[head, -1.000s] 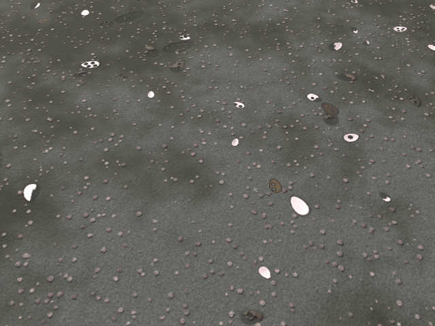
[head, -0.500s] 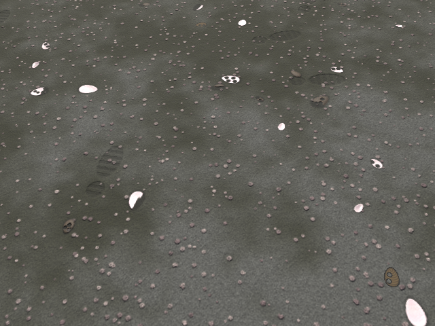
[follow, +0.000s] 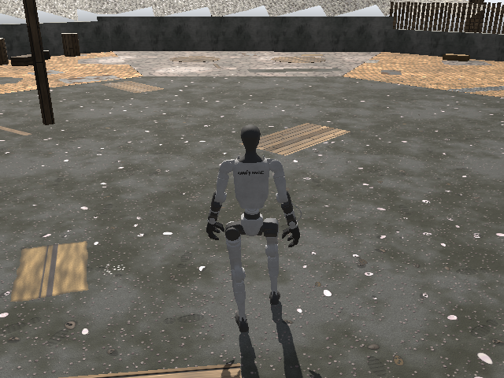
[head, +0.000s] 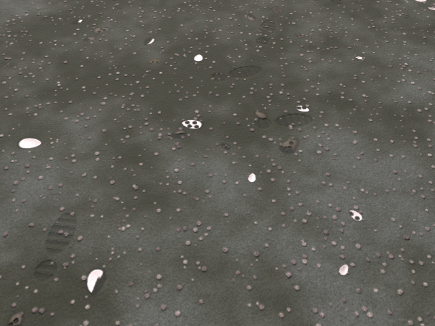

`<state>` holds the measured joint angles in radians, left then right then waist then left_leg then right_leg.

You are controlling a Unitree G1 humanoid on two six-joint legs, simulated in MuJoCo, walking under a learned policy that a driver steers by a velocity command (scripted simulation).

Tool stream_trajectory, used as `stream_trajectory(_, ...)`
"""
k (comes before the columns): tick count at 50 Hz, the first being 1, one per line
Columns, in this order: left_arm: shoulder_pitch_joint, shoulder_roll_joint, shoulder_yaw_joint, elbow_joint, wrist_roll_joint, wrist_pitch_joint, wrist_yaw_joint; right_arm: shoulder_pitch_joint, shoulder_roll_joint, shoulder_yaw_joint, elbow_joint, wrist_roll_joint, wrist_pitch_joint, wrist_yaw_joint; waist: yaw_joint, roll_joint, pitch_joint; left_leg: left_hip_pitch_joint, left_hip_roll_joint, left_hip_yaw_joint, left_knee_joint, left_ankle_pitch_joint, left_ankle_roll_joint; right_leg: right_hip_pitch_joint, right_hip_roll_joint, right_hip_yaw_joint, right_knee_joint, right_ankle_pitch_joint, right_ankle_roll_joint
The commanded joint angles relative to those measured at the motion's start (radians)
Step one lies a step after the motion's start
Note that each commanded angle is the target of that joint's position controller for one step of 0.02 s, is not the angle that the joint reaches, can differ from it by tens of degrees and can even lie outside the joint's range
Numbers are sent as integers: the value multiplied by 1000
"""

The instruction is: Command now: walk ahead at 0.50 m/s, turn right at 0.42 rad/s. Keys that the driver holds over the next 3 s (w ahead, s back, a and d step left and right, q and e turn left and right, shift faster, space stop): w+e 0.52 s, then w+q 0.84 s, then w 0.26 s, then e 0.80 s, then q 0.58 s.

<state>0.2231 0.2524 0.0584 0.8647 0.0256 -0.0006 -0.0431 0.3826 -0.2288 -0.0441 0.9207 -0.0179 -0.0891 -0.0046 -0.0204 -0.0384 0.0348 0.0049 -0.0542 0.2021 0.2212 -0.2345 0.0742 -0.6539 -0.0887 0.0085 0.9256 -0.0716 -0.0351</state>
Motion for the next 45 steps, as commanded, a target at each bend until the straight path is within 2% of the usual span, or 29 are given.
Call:
stream_trajectory(1,-111,11,-8,-88,4,-13,-13,-7,-104,-17,-39,1,-17,-9,-5,100,73,-51,282,-62,-105,362,70,-15,0,-45,-133,87,-5)
stream_trajectory(4,-192,11,-15,-126,8,-14,-22,49,-119,-19,-9,-2,-9,-18,-27,94,87,38,307,-20,-68,470,62,-7,18,-102,-233,59,-38)
stream_trajectory(6,-199,19,-13,-138,10,-14,-22,54,-135,-21,2,-5,0,-24,-17,99,77,94,318,13,-1,645,49,35,51,-135,-278,-10,-70)
stream_trajectory(8,-147,36,-3,-130,12,-12,-14,39,-165,-27,5,-7,10,-30,16,130,27,130,323,43,137,955,38,137,116,-178,-290,-118,-113)
stream_trajectory(9,-78,51,6,-113,13,-14,-9,30,-182,-32,4,-9,19,-32,50,139,-18,133,325,52,262,1053,37,218,153,-188,-300,-174,-138)
stream_trajectory(10,28,75,20,-83,15,-21,-2,24,-196,-35,-1,-7,29,-31,95,133,-83,93,322,55,439,1023,33,352,185,-177,-345,-195,-167)
stream_trajectory(11,190,128,46,-35,26,-29,11,-1,-197,-35,-19,-4,31,-27,178,74,-167,-68,297,65,702,806,3,593,148,-80,-434,-187,-214)
stream_trajectory(12,227,260,83,-36,32,-26,26,42,-82,-10,-86,14,22,-8,136,-153,-270,-498,147,55,1098,28,-56,935,-167,401,-462,-214,-359)
stream_trajectory(13,221,279,85,-51,-5,-16,26,-50,-133,-21,-129,4,10,1,144,-87,-324,-692,16,-166,1260,-304,-71,980,-266,763,-624,-172,-426)
stream_trajectory(14,171,254,79,-39,-17,-10,33,-146,-133,-19,-155,2,-2,6,132,-3,-170,-778,95,-242,1228,-193,-60,874,-236,584,-648,-137,-382)
stream_trajectory(15,121,198,64,-38,-21,-12,37,-137,-129,-14,-155,8,-13,7,87,43,-74,-739,134,-233,1126,-109,-57,729,-202,473,-666,-51,-333)
stream_trajectory(16,73,159,53,-42,-21,-18,40,-119,-125,-16,-141,2,-9,5,39,76,-17,-677,161,-232,1039,-86,-63,619,-141,378,-680,53,-284)
stream_trajectory(17,44,135,45,-46,-28,-25,43,-94,-121,-15,-137,-17,9,5,5,63,-6,-609,172,-233,987,-76,-79,541,-97,311,-693,126,-262)
stream_trajectory(18,35,121,39,-52,-30,-36,41,-76,-114,-15,-129,-30,30,7,-8,55,-24,-561,178,-232,954,-65,-91,511,-66,273,-699,167,-248)
stream_trajectory(21,74,158,46,-43,-29,-58,37,-115,-94,-11,-156,-31,60,17,-11,26,-27,-573,171,-205,858,-17,-123,466,-23,231,-717,222,-252)
stream_trajectory(26,181,166,48,-30,-27,-55,37,-322,-100,-7,-227,-24,61,21,68,-15,9,-687,154,-204,620,155,-142,548,-5,269,-721,175,-211)
stream_trajectory(29,229,143,37,-11,-22,-62,43,-380,-85,4,-238,-20,51,32,100,-26,7,-680,140,-181,483,240,-116,638,-16,230,-715,252,-187)
stream_trajectory(32,256,148,29,4,-10,-70,49,-441,-93,7,-261,-11,42,37,122,-32,25,-652,120,-157,394,243,-66,712,-56,214,-711,328,-169)
stream_trajectory(34,234,163,29,9,-2,-74,57,-412,-113,1,-260,-8,37,39,91,-40,32,-593,101,-157,343,177,-21,748,-87,192,-690,419,-148)
stream_trajectory(35,210,171,29,8,1,-76,61,-356,-125,-5,-243,-6,35,36,59,-45,17,-512,75,-150,320,133,2,751,-89,166,-646,547,-131)
stream_trajectory(36,198,182,30,11,6,-77,63,-272,-142,-14,-214,-3,34,29,22,-47,-25,-410,37,-136,312,86,23,761,-83,140,-554,701,-118)
stream_trajectory(37,184,187,30,14,9,-74,61,-130,-154,-24,-166,-4,29,20,-44,-19,-94,-261,-2,-116,261,87,47,754,-52,97,-380,781,-103)
stream_trajectory(38,185,172,22,4,7,-76,61,25,-186,-37,-126,-16,22,10,-108,18,-182,-38,78,-212,247,75,88,624,-20,63,-151,621,-88)
stream_trajectory(39,284,89,2,-27,-25,-80,51,126,-309,-69,-119,-36,21,5,-77,234,-309,247,356,-686,214,-1,232,301,126,-16,250,149,-30)
stream_trajectory(40,273,125,7,-24,-2,-85,48,68,-272,-66,-105,2,38,21,-45,267,-303,266,417,-1004,49,-12,287,93,208,27,386,-411,-27)
stream_trajectory(41,184,145,8,-42,16,-86,46,-39,-223,-56,-127,18,43,28,-13,147,-135,129,386,-873,45,-112,269,15,126,77,417,-335,-34)
stream_trajectory(42,107,144,3,-59,16,-94,39,-92,-172,-44,-138,15,43,32,-12,66,-62,6,345,-748,24,-62,246,21,82,71,362,-261,-31)
stream_trajectory(43,77,130,0,-71,14,-93,34,-103,-150,-37,-131,9,41,29,7,48,-11,-82,295,-663,3,26,217,46,52,67,294,-236,-25)
stream_trajectory(45,90,109,-8,-78,26,-67,29,-90,-143,-32,-107,14,30,23,45,80,-8,-166,226,-562,-17,176,185,117,27,54,205,-222,6)
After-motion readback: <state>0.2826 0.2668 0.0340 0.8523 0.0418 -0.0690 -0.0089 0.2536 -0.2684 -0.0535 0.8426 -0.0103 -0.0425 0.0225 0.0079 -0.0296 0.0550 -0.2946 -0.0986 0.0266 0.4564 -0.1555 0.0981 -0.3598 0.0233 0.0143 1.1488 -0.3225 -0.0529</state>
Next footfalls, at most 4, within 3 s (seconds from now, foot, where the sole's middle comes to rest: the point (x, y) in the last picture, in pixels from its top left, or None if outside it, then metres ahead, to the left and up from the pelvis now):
0.22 right None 0.26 -0.11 -0.78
0.76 left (233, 288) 0.62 -0.05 -0.78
1.28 right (292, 220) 0.87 -0.27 -0.78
1.76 left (226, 171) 1.10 -0.04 -0.78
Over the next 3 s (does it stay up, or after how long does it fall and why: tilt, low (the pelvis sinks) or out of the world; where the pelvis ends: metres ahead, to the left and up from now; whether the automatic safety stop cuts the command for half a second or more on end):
stays up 0.98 -0.17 -0.01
